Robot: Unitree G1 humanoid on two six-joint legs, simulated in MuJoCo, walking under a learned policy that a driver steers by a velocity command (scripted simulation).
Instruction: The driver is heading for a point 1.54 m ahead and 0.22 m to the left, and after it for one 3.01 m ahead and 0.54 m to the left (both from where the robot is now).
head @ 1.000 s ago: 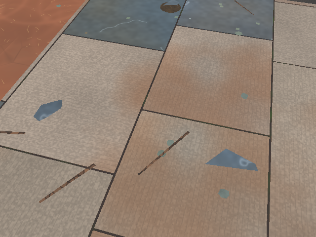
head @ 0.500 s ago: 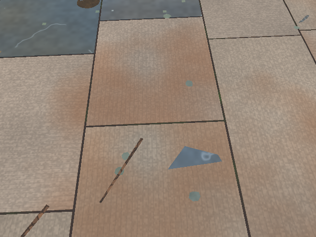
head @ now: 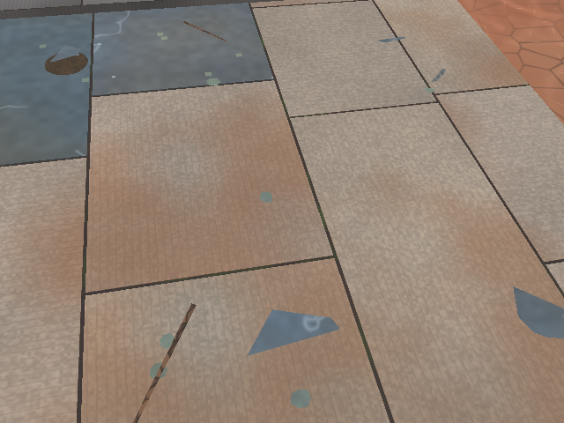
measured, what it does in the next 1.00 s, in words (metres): stands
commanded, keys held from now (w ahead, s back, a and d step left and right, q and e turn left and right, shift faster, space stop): no key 1.00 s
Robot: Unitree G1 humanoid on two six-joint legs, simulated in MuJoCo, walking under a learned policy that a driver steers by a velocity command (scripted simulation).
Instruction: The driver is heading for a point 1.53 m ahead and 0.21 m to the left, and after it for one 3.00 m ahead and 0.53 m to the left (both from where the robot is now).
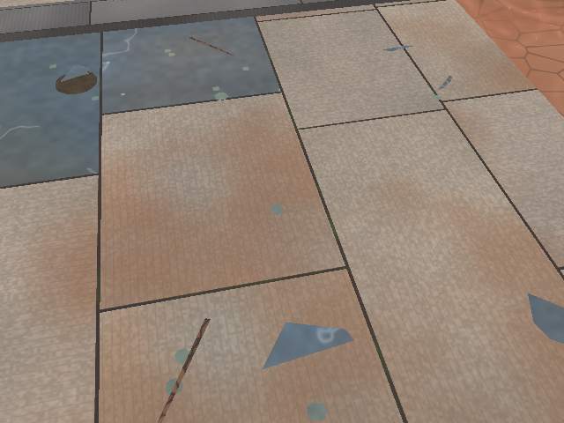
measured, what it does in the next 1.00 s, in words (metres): lifts its right foot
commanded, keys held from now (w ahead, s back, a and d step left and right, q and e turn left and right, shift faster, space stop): no key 0.72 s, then w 0.28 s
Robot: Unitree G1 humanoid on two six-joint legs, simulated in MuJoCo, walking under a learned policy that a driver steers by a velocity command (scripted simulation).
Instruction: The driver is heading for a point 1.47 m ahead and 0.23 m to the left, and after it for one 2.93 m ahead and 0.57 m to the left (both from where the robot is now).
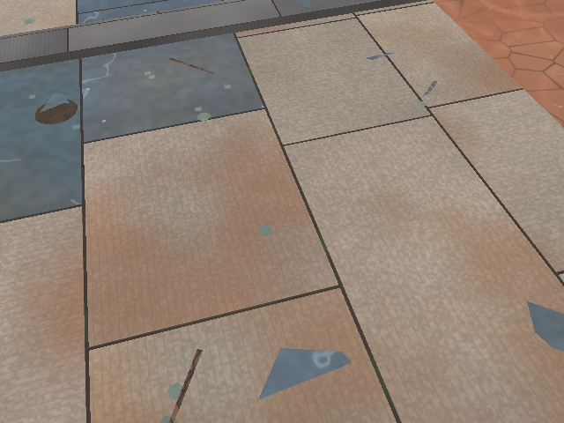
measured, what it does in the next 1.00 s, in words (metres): walks ahead: right foot, then left foot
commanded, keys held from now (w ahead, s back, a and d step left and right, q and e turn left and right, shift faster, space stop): w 0.98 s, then w+q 0.02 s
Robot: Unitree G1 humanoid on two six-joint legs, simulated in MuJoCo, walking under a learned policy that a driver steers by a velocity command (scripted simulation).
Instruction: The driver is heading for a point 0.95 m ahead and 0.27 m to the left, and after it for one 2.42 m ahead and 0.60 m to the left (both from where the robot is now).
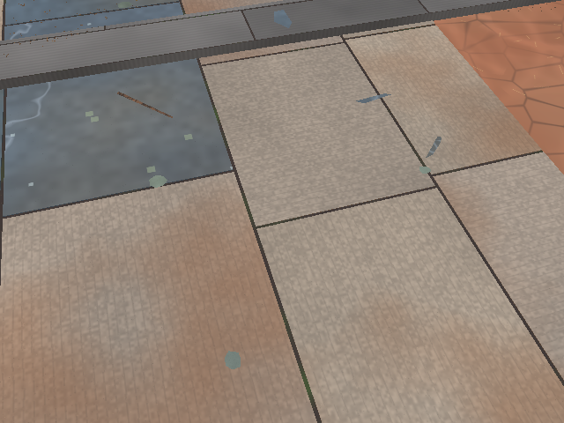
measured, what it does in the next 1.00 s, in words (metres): walks ahead, turning left: right foot, then left foot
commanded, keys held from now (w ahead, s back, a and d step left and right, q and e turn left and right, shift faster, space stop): w+q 0.40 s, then q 0.46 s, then no key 0.14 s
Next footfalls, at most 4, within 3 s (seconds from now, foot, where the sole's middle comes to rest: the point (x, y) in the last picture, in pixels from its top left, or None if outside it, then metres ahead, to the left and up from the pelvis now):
0.12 right None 0.25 -0.10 -0.78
0.62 left None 0.46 0.11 -0.78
1.24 right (309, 410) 0.49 -0.08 -0.78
2.20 right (206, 289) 0.83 0.17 -0.78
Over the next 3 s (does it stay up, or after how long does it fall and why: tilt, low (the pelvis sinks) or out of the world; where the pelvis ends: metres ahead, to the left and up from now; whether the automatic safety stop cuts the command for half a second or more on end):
stays up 0.86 0.28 0.00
